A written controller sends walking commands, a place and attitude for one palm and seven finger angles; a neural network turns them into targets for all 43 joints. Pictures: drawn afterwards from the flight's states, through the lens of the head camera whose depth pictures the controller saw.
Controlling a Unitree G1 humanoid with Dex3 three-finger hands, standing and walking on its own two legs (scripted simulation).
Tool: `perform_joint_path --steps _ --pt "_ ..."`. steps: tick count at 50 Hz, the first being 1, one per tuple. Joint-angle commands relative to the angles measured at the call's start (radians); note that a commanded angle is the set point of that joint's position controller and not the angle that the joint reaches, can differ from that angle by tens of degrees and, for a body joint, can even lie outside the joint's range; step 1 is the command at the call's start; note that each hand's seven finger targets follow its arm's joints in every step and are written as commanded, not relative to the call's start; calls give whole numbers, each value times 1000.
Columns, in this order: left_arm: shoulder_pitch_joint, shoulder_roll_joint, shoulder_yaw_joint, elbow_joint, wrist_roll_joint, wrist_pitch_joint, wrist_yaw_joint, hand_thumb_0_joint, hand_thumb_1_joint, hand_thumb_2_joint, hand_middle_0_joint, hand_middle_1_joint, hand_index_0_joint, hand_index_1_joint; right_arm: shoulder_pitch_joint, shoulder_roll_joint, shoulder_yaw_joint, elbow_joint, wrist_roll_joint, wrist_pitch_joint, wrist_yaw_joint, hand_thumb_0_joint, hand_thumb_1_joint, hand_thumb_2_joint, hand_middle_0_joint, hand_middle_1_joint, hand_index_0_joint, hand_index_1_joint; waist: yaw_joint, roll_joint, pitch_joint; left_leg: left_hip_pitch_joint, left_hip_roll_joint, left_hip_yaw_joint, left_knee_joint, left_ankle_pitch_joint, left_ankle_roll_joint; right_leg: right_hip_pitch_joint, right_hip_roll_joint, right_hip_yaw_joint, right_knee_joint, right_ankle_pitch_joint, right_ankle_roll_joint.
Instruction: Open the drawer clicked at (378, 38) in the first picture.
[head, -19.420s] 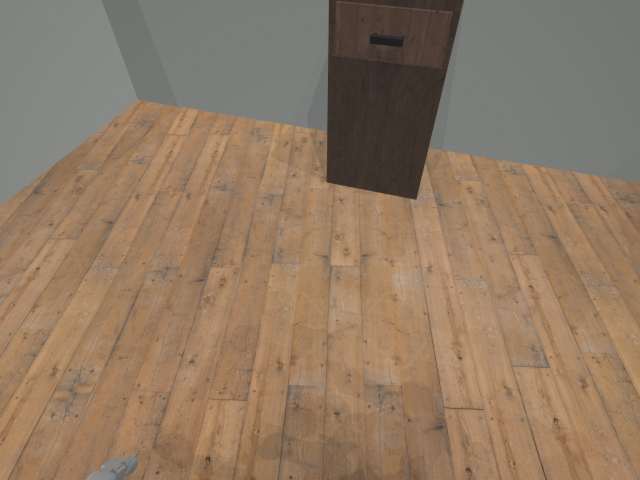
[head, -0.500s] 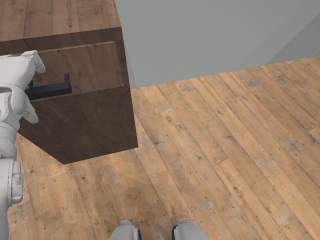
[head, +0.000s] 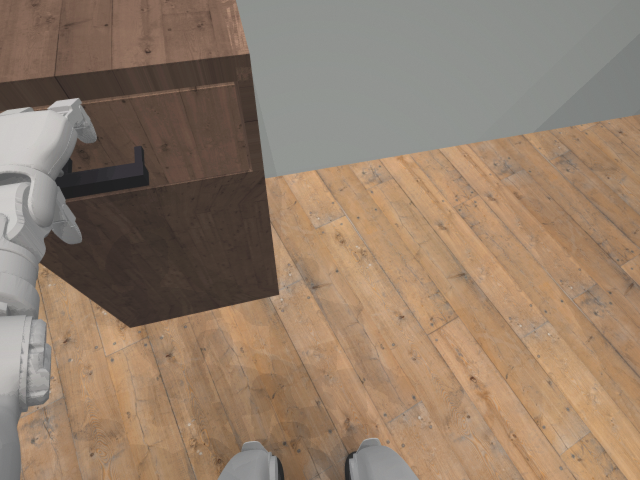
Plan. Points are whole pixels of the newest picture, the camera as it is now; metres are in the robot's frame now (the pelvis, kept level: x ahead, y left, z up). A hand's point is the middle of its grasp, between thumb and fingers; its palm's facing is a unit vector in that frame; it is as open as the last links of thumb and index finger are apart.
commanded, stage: lower the fingers behind the handle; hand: left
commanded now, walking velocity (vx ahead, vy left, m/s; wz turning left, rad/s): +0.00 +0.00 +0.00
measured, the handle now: (103, 169) +0.54 +0.27 +0.00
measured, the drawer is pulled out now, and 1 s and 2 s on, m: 0.00 0.00 0.00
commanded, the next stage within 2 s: lift the fingers back up to retry in 1.54 s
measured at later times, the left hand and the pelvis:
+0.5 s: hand (61, 175) +0.49 +0.29 +0.05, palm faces -0.02 -0.02 -1.00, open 13.6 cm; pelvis -0.01 +0.00 -0.01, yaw +0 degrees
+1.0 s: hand (63, 176) +0.49 +0.29 +0.05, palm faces +0.01 +0.00 -1.00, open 13.6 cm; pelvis -0.04 +0.00 -0.03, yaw +0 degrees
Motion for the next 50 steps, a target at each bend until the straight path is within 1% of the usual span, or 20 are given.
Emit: perform_joint_path --steps 1,4,5,8,10,15,17,19,22,26,28,31,35,37,39,40,41,42,43,50 --pt "-539 508 122 -214 -29 76 80 0 -500 300 -300 -1200 -300 -1200 154 -189 -63 -38 -7 -9 -16 0 -900 -900 200 300 200 300 15 112 -461 348 -25 -15 -89 259 -2 159 39 -40 -84 188 -40" --pt "-536 524 132 -190 -30 73 75 0 -500 300 -300 -1200 -300 -1200 155 -191 -61 -39 -9 -9 -20 0 -900 -900 200 300 200 300 14 68 -468 313 -28 -11 -86 230 5 180 37 -30 -87 186 -38" --pt "-536 542 136 -191 -22 71 77 0 -500 300 -300 -1200 -300 -1200 157 -190 -58 -43 -6 -7 -20 0 -900 -900 200 300 200 300 18 83 -471 304 -29 -10 -87 230 3 183 35 -29 -82 190 -36" --pt "-508 509 116 -159 -24 77 75 0 -500 300 -300 -1200 -300 -1200 160 -189 -59 -42 -9 -7 -17 0 -900 -900 200 300 200 300 18 77 -451 287 -31 -8 -81 222 3 173 36 -30 -79 184 -37" --pt "-511 524 127 -158 -21 72 77 0 -500 300 -300 -1200 -300 -1200 160 -191 -60 -43 -8 -6 -18 0 -900 -900 200 300 200 300 15 69 -467 283 -30 -9 -78 214 4 168 36 -28 -75 179 -34" --pt "-493 519 118 -123 -15 76 80 0 -500 300 -300 -1200 -300 -1200 161 -191 -57 -47 -8 -4 -16 0 -900 -900 200 300 200 300 14 64 -451 250 -32 -4 -70 187 6 155 36 -23 -71 163 -35" --pt "-499 484 87 -100 -12 83 80 0 -500 300 -300 -1200 -300 -1200 166 -190 -56 -50 -6 -6 -16 0 -900 -900 200 300 200 300 0 48 -429 234 -32 -6 -71 156 7 136 36 -26 -74 137 -34" --pt "-504 499 96 -89 -14 83 79 0 -500 300 -300 -1200 -300 -1200 167 -194 -53 -47 -8 -7 -17 0 -900 -900 200 300 200 300 1 38 -427 219 -32 -7 -66 146 9 136 36 -25 -70 129 -35" --pt "-505 508 91 -73 -3 89 81 0 -500 300 -300 -1200 -300 -1200 170 -196 -49 -53 -6 -8 -19 0 -900 -900 200 300 200 300 1 48 -424 202 -32 -9 -64 120 8 116 34 -25 -63 106 -33" --pt "-504 470 60 -43 3 97 81 0 -500 300 -300 -1200 -300 -1200 177 -195 -49 -53 -9 -11 -19 0 -900 -900 200 300 200 300 -11 50 -414 196 -31 -10 -56 102 8 83 34 -28 -57 88 -35" --pt "-494 469 62 -33 2 100 80 0 -500 300 -300 -1200 -300 -1200 180 -195 -47 -56 -9 -14 -15 0 -900 -900 200 300 200 300 -6 51 -418 185 -31 -9 -53 94 8 85 35 -29 -53 81 -35" --pt "-481 454 42 12 1 112 71 0 -500 300 -300 -1200 -300 -1200 179 -196 -41 -62 -4 -14 -18 0 -900 -900 200 300 200 300 -20 2 -374 142 -32 -8 -48 56 11 71 33 -26 -57 57 -31" --pt "-496 479 37 30 8 113 60 0 -500 300 -300 -1200 -300 -1200 183 -199 -32 -72 0 -18 -25 0 -900 -900 200 300 200 300 -24 -3 -381 102 -34 -4 -38 18 16 70 30 -18 -47 33 -29" --pt "-488 467 20 59 8 120 52 0 -500 300 -300 -1200 -300 -1200 178 -200 -27 -77 3 -20 -28 0 -900 -900 200 300 200 300 -33 -16 -344 72 -34 -4 -35 -23 17 44 28 -19 -47 1 -28" --pt "-482 491 40 56 8 114 44 0 -500 300 -300 -1200 -300 -1200 179 -203 -25 -79 2 -20 -29 0 -900 -900 200 300 200 300 -21 -16 -360 73 -35 -4 -28 -14 17 47 28 -19 -37 6 -31" --pt "-481 484 27 57 9 113 42 0 -500 300 -300 -1200 -300 -1200 181 -200 -24 -86 3 -20 -30 0 -900 -900 200 300 200 300 -23 3 -369 65 -37 1 -20 -18 17 42 28 -16 -33 4 -29" --pt "-467 481 28 70 9 115 40 0 -500 300 -300 -1200 -300 -1200 181 -201 -24 -87 3 -21 -32 0 -900 -900 200 300 200 300 -26 -19 -363 57 -36 -2 -16 -24 18 36 27 -18 -31 0 -29" --pt "-455 475 19 81 6 117 35 0 -500 300 -300 -1200 -300 -1200 177 -201 -21 -93 4 -20 -31 0 -900 -900 200 300 200 300 -19 -4 -350 39 -39 1 -15 -44 15 30 26 -18 -27 -19 -30" --pt "-460 480 19 86 7 117 34 0 -500 300 -300 -1200 -300 -1200 173 -202 -19 -96 6 -22 -34 0 -900 -900 200 300 200 300 -28 -23 -336 32 -35 -3 -14 -63 17 13 26 -19 -26 -35 -29" --pt "-454 466 3 104 11 118 24 0 -500 300 -300 -1200 -300 -1200 181 -204 -15 -111 9 -28 -38 0 -900 -900 200 300 200 300 -30 -17 -355 7 -34 -11 13 -79 16 -33 25 -26 10 -52 -30"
